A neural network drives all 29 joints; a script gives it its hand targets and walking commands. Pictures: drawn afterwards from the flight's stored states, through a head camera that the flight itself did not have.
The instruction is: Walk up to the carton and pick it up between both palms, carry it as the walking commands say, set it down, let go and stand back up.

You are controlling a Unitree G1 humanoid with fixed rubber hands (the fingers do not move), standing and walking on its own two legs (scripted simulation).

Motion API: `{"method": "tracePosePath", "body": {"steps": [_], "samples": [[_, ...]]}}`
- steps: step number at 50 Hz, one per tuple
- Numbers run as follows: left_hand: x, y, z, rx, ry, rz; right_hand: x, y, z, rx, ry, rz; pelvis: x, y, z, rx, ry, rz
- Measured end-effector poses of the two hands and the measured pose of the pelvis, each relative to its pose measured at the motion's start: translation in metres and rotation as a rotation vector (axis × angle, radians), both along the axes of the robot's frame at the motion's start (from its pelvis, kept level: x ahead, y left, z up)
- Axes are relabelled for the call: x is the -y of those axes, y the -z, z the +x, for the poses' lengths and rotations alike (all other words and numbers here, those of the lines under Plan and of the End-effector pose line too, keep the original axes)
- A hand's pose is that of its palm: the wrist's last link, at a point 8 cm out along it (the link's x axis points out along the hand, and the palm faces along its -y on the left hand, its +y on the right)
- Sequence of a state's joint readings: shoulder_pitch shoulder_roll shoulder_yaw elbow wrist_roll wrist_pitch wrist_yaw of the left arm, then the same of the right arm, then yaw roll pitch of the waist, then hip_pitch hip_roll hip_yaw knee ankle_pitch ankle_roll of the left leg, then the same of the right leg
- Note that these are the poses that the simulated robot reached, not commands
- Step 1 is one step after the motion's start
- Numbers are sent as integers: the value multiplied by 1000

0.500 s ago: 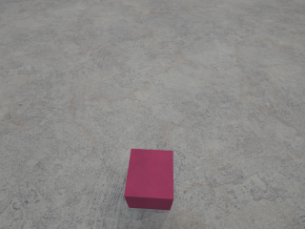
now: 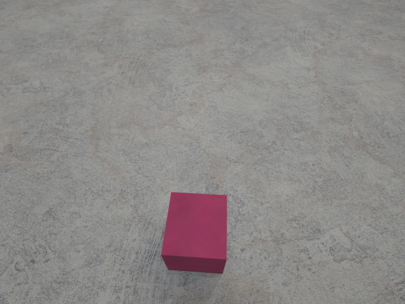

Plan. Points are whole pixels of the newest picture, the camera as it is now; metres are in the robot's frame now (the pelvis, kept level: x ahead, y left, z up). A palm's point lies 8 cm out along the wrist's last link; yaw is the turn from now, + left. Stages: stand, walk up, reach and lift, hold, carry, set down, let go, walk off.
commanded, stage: reach and lift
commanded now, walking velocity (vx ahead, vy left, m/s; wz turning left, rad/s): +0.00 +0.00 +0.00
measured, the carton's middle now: (197, 233) +0.46 +0.03 -0.65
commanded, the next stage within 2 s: none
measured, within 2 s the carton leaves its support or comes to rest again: neither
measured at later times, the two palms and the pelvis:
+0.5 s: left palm out of the picture +0.14 +0.22 -0.16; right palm out of the picture +0.13 -0.21 -0.16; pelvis -0.04 +0.01 -0.05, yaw +0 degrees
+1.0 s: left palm (114, 251) +0.26 +0.24 -0.18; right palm (282, 253) +0.24 -0.19 -0.18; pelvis -0.11 +0.01 -0.09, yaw +0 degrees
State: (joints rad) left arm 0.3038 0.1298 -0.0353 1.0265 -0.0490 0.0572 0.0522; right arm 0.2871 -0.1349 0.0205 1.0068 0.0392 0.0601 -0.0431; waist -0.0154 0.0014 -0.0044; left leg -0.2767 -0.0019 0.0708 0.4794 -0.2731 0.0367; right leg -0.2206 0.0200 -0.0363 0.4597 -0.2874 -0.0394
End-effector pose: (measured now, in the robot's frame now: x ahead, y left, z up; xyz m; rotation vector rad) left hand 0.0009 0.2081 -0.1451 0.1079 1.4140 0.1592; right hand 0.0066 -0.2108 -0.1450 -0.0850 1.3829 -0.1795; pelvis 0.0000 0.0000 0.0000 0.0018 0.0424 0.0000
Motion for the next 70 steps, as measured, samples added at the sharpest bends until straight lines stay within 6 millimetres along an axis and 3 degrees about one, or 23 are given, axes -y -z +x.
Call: {"method": "tracePosePath", "body": {"steps": [5,8,11,15,18,26,34,39,50,70], "samples": [[-29,-6,127,171,20,31,19,-4,120,109,-74,-57,1,21,-17,-88,-9,9],[-27,-13,158,131,18,5,12,-13,156,79,-75,-41,0,24,-17,-139,-12,12],[-17,-13,151,63,50,-19,-4,-17,156,46,-85,-3,-2,19,-13,-158,-9,9],[-8,-7,125,19,58,-24,-15,-11,131,13,-82,13,-4,18,-12,-173,1,3],[-6,1,117,42,58,-29,-13,-1,117,17,-70,10,-5,24,-18,-198,4,0],[-18,19,137,186,111,-34,0,16,125,154,-74,-1,-6,53,-46,-234,6,-3],[-29,26,152,237,124,-27,-9,21,143,229,-71,4,-7,68,-73,-183,-2,-10],[-30,31,178,282,119,-31,-14,25,169,276,-62,-1,-9,77,-89,-175,-8,-15],[-29,36,256,384,122,-32,-22,33,237,365,-28,-12,-15,91,-109,-255,-8,-28],[-39,56,380,604,103,-39,-16,51,349,599,20,-22,-17,108,-89,-563,-7,-37]]}}
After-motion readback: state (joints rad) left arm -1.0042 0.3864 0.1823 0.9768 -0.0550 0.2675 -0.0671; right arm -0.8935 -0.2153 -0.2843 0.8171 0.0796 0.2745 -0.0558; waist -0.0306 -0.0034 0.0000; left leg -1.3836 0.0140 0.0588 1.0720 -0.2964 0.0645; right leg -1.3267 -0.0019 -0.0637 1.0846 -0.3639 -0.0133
